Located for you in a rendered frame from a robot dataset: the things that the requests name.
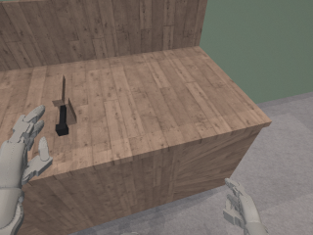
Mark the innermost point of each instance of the counter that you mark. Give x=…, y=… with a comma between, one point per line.
x=151, y=118

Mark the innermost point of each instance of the robot left hand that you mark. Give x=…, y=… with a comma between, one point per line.
x=13, y=152

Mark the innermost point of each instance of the robot right hand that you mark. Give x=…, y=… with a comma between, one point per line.
x=245, y=210

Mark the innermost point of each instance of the tap lever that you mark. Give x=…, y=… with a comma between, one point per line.
x=62, y=128

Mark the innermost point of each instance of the left robot forearm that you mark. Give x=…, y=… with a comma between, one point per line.
x=11, y=210

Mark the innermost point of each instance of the right robot forearm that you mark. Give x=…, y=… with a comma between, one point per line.
x=255, y=228

